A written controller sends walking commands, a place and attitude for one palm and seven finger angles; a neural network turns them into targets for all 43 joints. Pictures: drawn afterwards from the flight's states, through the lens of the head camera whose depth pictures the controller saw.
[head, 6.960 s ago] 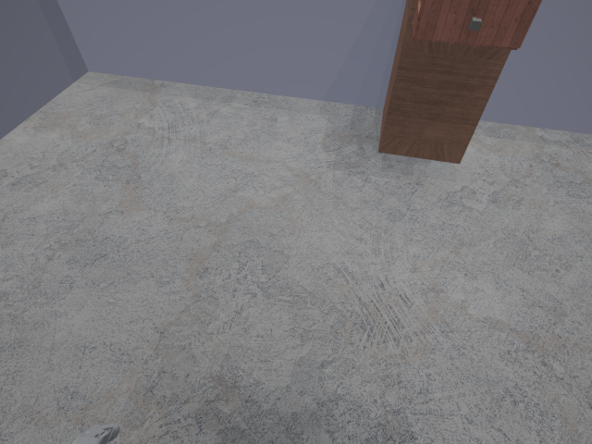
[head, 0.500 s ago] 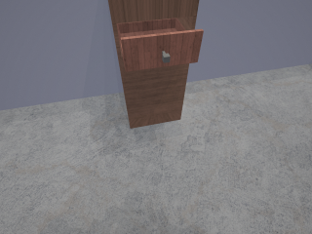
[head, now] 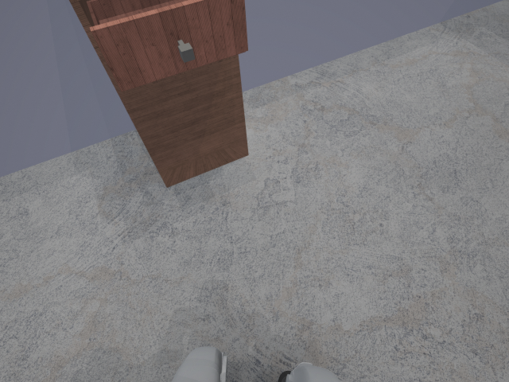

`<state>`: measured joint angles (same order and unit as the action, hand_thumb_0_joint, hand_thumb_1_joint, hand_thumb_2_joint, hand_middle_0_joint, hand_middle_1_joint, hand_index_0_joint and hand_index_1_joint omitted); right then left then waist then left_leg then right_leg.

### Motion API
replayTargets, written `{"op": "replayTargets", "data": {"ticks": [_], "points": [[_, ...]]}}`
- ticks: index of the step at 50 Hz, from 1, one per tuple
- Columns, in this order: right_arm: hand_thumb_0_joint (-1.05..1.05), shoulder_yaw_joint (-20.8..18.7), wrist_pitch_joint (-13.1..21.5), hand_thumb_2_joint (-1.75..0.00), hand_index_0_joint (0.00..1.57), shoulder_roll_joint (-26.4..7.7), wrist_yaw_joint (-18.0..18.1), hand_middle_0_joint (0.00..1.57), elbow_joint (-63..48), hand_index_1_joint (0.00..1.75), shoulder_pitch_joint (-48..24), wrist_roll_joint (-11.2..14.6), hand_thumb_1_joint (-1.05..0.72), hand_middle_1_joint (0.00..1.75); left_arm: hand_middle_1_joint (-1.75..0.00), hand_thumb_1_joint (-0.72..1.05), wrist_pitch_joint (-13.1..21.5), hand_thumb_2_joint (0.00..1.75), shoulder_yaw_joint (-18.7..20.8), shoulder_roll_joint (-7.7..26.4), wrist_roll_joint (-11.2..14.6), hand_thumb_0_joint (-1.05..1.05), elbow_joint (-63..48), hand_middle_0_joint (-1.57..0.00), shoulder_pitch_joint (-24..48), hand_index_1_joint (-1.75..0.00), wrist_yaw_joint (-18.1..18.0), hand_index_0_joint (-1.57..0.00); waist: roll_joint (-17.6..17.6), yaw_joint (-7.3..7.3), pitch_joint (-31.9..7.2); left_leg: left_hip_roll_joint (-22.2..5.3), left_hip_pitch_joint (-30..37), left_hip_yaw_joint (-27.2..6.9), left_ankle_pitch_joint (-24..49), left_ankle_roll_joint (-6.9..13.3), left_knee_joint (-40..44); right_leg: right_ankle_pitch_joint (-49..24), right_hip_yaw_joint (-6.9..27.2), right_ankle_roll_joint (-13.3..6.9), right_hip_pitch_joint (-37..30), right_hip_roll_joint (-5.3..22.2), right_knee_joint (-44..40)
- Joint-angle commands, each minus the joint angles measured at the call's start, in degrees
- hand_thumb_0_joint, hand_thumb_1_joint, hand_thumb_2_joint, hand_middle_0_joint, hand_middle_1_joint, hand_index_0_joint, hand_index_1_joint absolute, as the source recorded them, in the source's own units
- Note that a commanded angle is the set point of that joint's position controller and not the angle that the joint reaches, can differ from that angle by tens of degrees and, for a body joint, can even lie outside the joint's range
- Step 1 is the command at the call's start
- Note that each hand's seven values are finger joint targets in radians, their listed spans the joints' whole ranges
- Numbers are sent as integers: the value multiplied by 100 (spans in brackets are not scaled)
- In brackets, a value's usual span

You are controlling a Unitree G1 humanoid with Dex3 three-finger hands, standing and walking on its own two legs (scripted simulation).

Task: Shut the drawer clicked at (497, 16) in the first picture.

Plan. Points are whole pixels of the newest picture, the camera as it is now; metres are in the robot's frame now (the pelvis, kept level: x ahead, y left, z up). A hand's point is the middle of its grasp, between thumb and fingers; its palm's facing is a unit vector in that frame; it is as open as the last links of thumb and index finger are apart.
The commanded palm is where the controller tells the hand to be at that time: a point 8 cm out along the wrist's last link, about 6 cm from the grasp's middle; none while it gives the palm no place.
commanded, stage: walk to a spot facing it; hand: left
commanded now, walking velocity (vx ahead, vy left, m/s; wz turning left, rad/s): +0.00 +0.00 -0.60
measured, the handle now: (184, 49) +0.85 +0.26 +0.00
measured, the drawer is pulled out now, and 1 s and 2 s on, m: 0.16 0.16 0.16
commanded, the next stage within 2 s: turn to face it in 1.86 s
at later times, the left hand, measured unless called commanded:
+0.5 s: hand (120, 372) +0.13 +0.27 -0.16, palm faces -0.22 -0.94 -0.25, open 7.4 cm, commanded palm none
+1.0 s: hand (239, 292) +0.27 +0.07 -0.14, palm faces -0.69 -0.70 -0.18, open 7.4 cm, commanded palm none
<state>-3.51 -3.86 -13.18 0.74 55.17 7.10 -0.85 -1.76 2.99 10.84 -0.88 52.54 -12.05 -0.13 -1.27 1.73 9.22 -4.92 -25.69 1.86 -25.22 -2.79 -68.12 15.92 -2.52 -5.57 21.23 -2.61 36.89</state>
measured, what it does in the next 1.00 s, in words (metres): steps on the spot, turning right: left foot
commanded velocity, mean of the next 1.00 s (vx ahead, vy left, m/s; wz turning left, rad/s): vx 0.13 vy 0.00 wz -0.59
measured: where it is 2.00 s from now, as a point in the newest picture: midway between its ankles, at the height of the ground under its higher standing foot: (342, 337)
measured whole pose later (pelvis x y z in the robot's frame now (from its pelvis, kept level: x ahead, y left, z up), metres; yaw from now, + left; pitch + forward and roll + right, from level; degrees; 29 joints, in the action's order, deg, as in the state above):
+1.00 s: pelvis +0.04 +0.03 +0.01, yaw -39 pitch +2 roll -2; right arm -2.8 1.4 -13.2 0.6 58.3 25.3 -2.0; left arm -2.7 3.5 13.0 -1.9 51.3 -2.2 3.6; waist -0.8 -4.9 4.8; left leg -9.5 -2.9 20.1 -24.5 -2.9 -27.9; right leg 21.4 -7.1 0.2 22.5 2.8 38.3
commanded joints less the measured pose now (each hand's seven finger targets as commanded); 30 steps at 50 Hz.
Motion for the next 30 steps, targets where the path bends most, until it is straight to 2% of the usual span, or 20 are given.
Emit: {"op": "replayTargets", "data": {"ticks": [1,3,6,10,14,15,18,20,21,22,23,24,25,26,27,28,30], "points": [[0,-148,153,-90,20,-567,62,20,-452,30,97,-37,-90,30,-30,90,145,90,341,1218,17,0,-358,-20,-244,-30,-94,-20,518,-28,-1362,-20,-570,-336,588,-129,-104,-1498,2235,27,-1355,1416,-1875],[0,-141,144,-90,20,-568,71,20,-481,30,71,-33,-90,30,-30,90,142,90,343,1219,13,0,-302,-20,-351,-30,-80,-20,608,-9,-1348,26,-615,-364,622,-162,112,-1620,2224,77,-1473,1330,-1864],[0,-124,149,-90,20,-602,93,20,-559,30,-34,-33,-90,30,-30,90,124,90,355,1248,8,0,-282,-20,-463,-30,-62,-20,756,34,-1312,68,-683,-402,577,-195,352,-1624,2358,21,-1591,1289,-1876],[0,-97,177,-90,20,-648,90,20,-677,30,-200,-25,-90,30,-30,90,89,90,354,1286,-20,0,-318,-20,-466,-30,-42,-20,879,99,-1227,137,-481,-396,420,-172,832,-1230,2645,-202,-1374,1271,-1953],[0,-67,228,-90,20,-626,81,20,-798,30,-273,14,-90,30,-30,90,56,90,368,1410,-50,0,-378,-20,-383,-30,-41,-20,912,116,-1244,258,-127,-362,166,-93,1633,-1194,2945,-433,-1274,1250,-1917],[0,-64,241,-90,20,-639,86,20,-833,30,-321,25,-90,30,-30,90,41,90,366,1428,-57,0,-407,-20,-384,-30,-38,-20,903,158,-1231,315,55,-360,95,-62,1899,-1209,3046,-447,-1141,1220,-1916],[0,-47,294,-90,20,-600,97,20,-853,30,-64,81,-90,30,-30,90,0,90,373,1544,-68,0,-491,-20,-174,-30,-44,-20,982,56,-1354,485,625,-350,14,59,2819,-1406,3204,-393,-971,1157,-1838],[0,-53,353,-90,20,-616,129,20,-738,30,417,101,-90,30,-30,90,-29,90,365,1536,-37,0,-541,-20,50,-30,-36,-20,1037,-152,-1508,603,1365,-284,515,136,3846,-1408,3118,-129,-733,918,-1670],[0,-73,401,-90,20,-702,160,20,-662,30,706,100,-90,30,-30,90,-46,90,341,1456,-5,0,-592,-20,188,-30,-25,-20,894,-311,-1523,445,2150,-338,887,212,4511,-967,2922,116,-117,695,-1433],[0,-125,455,-90,20,-1004,183,20,-673,30,835,60,-90,30,-30,90,-64,90,295,1157,38,0,-673,-20,182,-30,4,-20,-86,-384,-1523,-455,2783,-1310,499,503,5286,-49,2336,423,795,66,-628],[0,-203,431,-90,20,-1511,174,20,-864,30,535,-13,-90,30,-30,90,-61,90,261,923,46,0,-759,-20,46,-30,85,-20,-1630,-235,-1205,-1947,2672,-2637,621,994,5746,1446,1175,700,1681,-468,973],[0,-165,401,-90,20,-1458,172,20,-960,30,242,-19,-90,30,-30,90,-84,90,350,1225,-68,0,-721,-20,183,-30,87,-20,-1228,-246,-872,-2335,1679,-2717,886,1291,5738,1503,971,861,1514,-65,2159],[0,-78,414,-90,20,-1111,172,20,-1002,30,-67,-50,-90,30,-30,90,-106,90,434,1299,-115,0,-583,-20,152,-30,119,-20,-695,-25,-623,-1838,1163,-2113,1302,1209,5614,1107,994,930,1232,5,2840],[0,-18,433,-90,20,-976,165,20,-1073,30,-301,-53,-90,30,-30,90,-121,90,429,1212,-98,0,-511,-20,-101,-30,162,-20,-515,163,-617,-1447,1137,-1409,1650,1103,5435,827,805,956,1166,70,3322],[0,12,462,-90,20,-859,165,20,-1065,30,-367,-29,-90,30,-30,90,-129,90,398,1124,-92,0,-432,-20,-231,-30,193,-20,-450,219,-730,-1228,1247,-940,2151,980,5283,656,656,987,1205,143,3511],[0,10,484,-90,20,-834,159,20,-1011,30,-164,-40,-90,30,-30,90,-141,90,362,1018,-82,0,-450,-20,-201,-30,200,-20,-554,148,-729,-1062,1499,-618,2646,925,5143,549,587,1022,1299,171,3591],[0,-24,503,-90,20,-834,157,20,-853,30,387,-37,-90,30,-30,90,-130,90,299,926,-51,0,-528,-20,73,-30,206,-20,-601,-98,-854,-1074,2145,-457,3454,1011,4917,570,454,1083,1495,272,3335]]}}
